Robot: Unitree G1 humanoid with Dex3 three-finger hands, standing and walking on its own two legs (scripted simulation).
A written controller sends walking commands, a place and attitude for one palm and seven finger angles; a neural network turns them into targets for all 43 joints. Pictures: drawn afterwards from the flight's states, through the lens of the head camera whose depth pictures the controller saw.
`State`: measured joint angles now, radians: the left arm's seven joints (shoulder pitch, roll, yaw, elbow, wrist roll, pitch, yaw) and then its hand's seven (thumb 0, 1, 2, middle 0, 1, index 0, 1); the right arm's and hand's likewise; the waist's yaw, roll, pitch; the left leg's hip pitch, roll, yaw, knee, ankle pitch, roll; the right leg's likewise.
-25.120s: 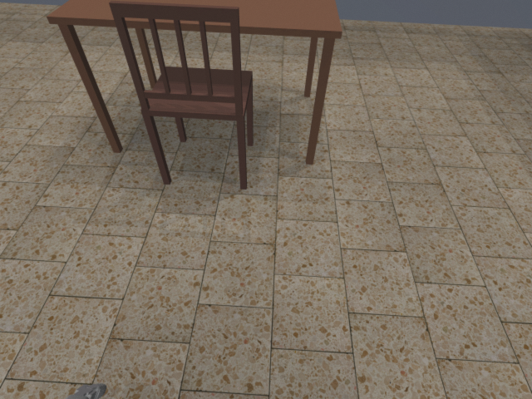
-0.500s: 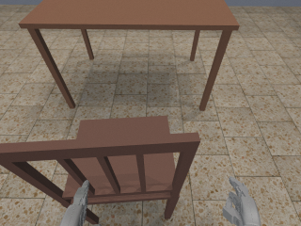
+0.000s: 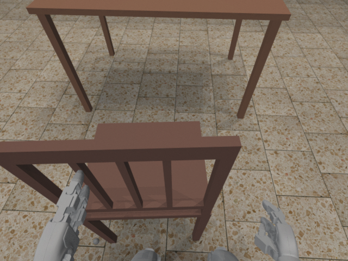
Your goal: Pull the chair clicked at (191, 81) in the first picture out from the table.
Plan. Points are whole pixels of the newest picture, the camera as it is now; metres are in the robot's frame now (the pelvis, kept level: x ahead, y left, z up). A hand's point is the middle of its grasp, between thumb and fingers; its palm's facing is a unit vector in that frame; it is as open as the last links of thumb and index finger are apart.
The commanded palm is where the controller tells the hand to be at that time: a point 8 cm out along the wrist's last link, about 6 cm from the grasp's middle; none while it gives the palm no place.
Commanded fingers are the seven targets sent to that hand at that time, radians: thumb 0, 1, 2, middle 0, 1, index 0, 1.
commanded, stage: draw the hand back to the body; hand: left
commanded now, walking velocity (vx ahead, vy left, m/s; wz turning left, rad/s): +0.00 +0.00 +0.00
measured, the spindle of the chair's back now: (132, 186) +0.29 +0.13 -0.01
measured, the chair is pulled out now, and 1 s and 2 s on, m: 0.60 0.60 0.60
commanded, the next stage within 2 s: step back with the hand held close in 1.24 s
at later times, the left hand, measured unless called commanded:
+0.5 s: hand (46, 224) +0.16 +0.21 +0.13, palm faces +0.23 -0.87 -0.45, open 13.3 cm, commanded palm +0.13 +0.26 +0.19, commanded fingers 0.00 0.28 0.60 -0.12 -0.17 -0.12 -0.17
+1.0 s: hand (5, 145) +0.23 +0.24 +0.24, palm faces +0.46 -0.76 -0.46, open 7.9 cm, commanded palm +0.17 +0.28 +0.26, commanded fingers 0.00 0.90 0.90 -0.20 -0.30 -0.20 -0.30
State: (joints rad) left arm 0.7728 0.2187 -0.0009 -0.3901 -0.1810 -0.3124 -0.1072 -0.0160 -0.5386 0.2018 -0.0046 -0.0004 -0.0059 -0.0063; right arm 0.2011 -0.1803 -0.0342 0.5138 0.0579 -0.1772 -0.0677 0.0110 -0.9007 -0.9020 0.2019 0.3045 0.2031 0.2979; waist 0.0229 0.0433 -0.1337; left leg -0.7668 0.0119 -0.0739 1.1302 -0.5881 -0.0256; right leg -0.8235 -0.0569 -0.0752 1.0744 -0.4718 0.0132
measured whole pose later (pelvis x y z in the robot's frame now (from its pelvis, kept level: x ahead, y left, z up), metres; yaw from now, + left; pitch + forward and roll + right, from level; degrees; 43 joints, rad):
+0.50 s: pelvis +0.01 -0.01 +0.06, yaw +1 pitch -1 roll -1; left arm 0.68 0.35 0.10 -0.41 -0.03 0.06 0.13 -0.01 -0.05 0.44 -0.08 -0.10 -0.29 -0.22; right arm 0.21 -0.22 0.03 0.59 0.03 -0.17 -0.15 0.01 -0.90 -0.90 0.20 0.30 0.20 0.30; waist 0.05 0.09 -0.01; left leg -0.26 0.03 -0.07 0.68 -0.41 -0.03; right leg -0.32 -0.04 -0.09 0.65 -0.32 0.01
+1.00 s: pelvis +0.03 -0.02 +0.08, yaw -1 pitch -3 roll +0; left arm 0.46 0.35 0.35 -0.40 -0.06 -0.05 0.15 0.00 0.79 0.85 -0.19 -0.27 -0.21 -0.29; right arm 0.15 -0.23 0.00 0.65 0.02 -0.14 -0.09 0.01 -0.90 -0.90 0.20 0.30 0.20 0.30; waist 0.05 0.10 0.03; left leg -0.09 0.05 -0.04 0.46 -0.33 -0.04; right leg -0.18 -0.02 -0.07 0.48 -0.26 -0.01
